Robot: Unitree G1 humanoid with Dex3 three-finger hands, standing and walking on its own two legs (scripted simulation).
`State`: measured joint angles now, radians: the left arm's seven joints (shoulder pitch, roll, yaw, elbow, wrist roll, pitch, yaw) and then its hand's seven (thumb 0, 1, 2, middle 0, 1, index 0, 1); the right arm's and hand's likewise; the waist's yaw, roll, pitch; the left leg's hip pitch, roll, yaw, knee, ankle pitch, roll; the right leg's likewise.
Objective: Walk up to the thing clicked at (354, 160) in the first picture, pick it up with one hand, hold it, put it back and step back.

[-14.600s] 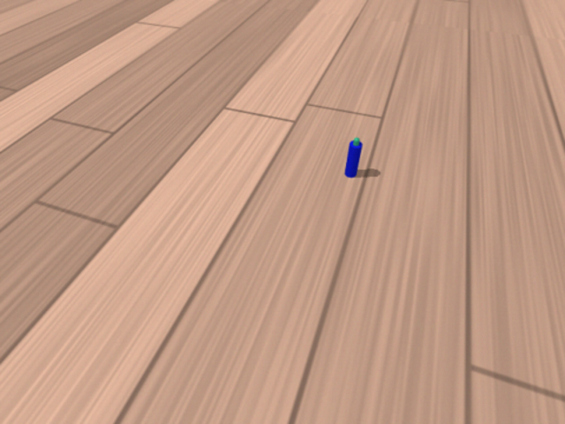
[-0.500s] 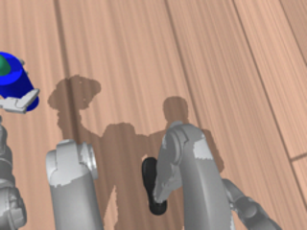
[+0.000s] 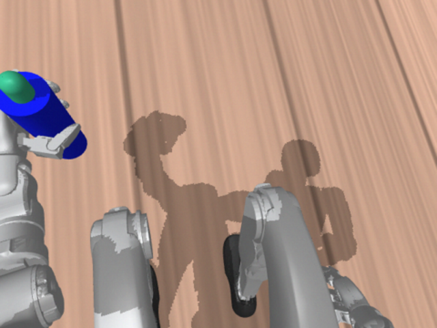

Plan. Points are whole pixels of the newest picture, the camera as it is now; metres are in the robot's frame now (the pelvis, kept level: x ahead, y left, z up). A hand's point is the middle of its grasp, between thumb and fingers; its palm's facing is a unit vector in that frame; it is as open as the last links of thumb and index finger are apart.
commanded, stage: settle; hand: left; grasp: from the side
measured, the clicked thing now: (46, 119) +0.47 +0.25 -0.05
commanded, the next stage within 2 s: lift in 0.68 s
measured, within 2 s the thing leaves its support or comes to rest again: neither
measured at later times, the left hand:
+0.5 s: hand (46, 116) +0.46 +0.24 -0.02, palm faces +0.13 -0.99 -0.06, open 9.0 cm
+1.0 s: hand (42, 110) +0.46 +0.23 +0.01, palm faces +0.12 -0.99 -0.07, open 9.0 cm
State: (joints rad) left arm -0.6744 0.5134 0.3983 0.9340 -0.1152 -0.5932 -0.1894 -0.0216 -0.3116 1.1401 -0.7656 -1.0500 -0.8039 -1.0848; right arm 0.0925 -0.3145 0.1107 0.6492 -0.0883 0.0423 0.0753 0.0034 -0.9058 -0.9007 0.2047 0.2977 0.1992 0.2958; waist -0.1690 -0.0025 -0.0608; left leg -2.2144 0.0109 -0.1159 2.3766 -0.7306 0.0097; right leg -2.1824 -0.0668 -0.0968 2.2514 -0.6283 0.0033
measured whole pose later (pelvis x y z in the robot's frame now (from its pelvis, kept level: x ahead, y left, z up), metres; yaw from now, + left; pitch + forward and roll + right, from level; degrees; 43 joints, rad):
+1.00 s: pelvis +0.00 +0.00 +0.04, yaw +3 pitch +35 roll -4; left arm -0.65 0.41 0.39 0.89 -0.10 -0.56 -0.20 -0.02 -0.33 1.17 -0.77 -1.07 -0.80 -1.10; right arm 0.13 -0.29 0.04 0.67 -0.05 -0.01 0.05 0.00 -0.94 -0.91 0.20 0.30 0.20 0.30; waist -0.14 0.02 -0.13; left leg -2.11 0.01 -0.06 2.22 -0.72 0.01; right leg -2.11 -0.07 -0.05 2.14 -0.64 0.00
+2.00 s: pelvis +0.05 +0.00 +0.28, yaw +4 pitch +22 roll -3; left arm -0.18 0.28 0.16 0.34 -0.18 -0.27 -0.05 -0.02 -0.34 1.17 -0.77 -1.06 -0.81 -1.09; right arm 0.18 -0.24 0.01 0.63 0.05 -0.08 -0.05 0.01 -0.91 -0.90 0.20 0.30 0.20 0.30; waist -0.05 0.02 -0.16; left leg -1.21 0.04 -0.04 1.44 -0.62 0.00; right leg -1.20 -0.03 -0.07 1.37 -0.54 0.01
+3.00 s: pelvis +0.08 +0.00 +0.37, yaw +5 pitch +10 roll -1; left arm -0.12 0.23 0.14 0.43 -0.19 -0.33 -0.12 -0.02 -0.33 1.17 -0.77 -1.06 -0.81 -1.09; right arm 0.25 -0.22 0.02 0.67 0.02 -0.06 -0.06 0.01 -0.90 -0.90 0.20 0.30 0.20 0.30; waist -0.04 0.01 -0.05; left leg -0.65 0.04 -0.01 0.96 -0.48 -0.01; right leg -0.67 -0.02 -0.06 0.91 -0.42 0.00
